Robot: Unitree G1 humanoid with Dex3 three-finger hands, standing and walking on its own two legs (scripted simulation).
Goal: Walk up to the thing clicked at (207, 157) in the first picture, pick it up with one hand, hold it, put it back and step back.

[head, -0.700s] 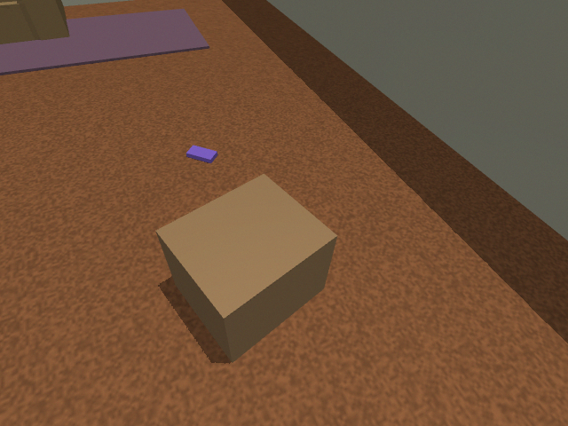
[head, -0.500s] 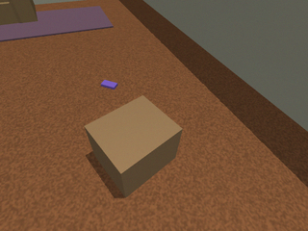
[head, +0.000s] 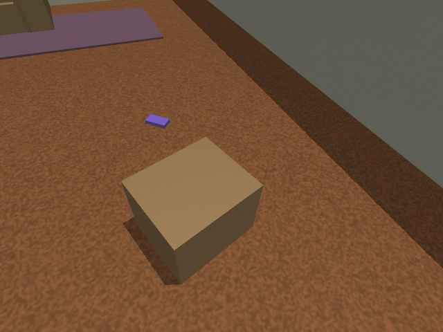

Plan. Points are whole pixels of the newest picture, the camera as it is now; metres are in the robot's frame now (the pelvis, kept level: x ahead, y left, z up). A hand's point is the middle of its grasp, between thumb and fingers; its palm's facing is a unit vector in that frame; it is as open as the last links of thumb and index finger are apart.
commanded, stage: stand
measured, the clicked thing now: (157, 121) +1.59 +0.41 -0.77
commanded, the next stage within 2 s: walk up in 0.42 s
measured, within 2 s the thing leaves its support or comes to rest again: neither
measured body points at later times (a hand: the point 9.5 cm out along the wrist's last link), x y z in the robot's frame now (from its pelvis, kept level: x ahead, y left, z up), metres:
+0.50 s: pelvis +0.00 -0.01 +0.00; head +0.02 +0.00 +0.44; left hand +0.09 +0.31 -0.13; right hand +0.08 -0.30 -0.13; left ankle -0.01 +0.13 -0.75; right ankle -0.01 -0.11 -0.75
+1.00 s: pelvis +0.01 -0.07 -0.02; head +0.02 -0.04 +0.43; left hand -0.07 +0.25 -0.14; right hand +0.27 -0.29 -0.12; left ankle -0.03 +0.06 -0.74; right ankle +0.00 -0.16 -0.75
